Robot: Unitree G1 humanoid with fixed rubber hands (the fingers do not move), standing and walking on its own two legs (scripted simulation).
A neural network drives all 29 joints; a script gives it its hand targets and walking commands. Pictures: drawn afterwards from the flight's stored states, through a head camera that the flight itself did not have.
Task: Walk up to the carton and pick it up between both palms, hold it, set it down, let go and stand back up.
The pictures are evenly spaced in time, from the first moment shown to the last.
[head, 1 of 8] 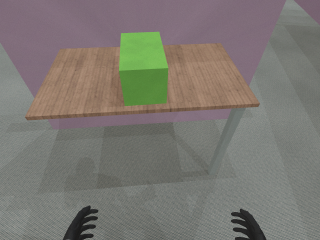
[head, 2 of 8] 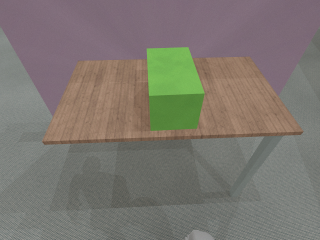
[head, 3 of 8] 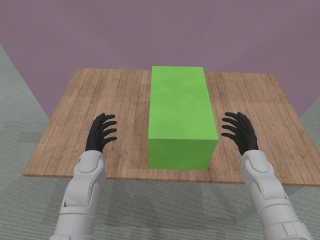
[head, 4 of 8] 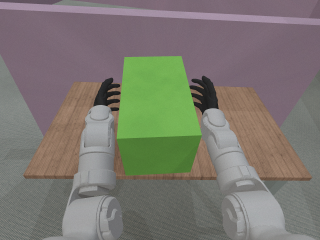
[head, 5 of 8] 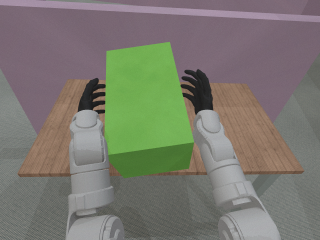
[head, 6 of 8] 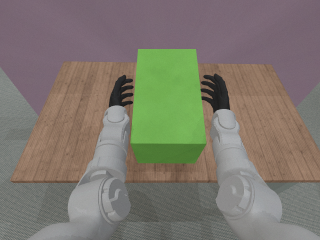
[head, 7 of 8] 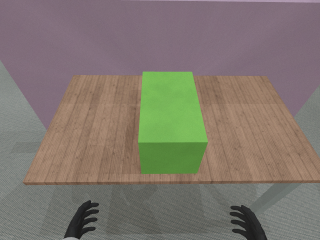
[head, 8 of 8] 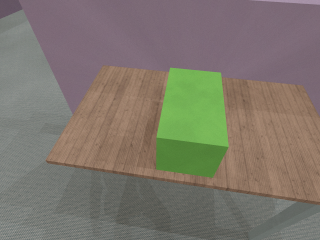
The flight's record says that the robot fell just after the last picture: no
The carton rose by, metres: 0.16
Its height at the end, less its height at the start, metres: +0.00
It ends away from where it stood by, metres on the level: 0.03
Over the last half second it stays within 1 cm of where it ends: yes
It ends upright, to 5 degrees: yes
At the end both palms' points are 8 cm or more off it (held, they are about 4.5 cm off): yes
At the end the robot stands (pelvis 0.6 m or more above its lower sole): yes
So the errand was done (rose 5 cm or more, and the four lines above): yes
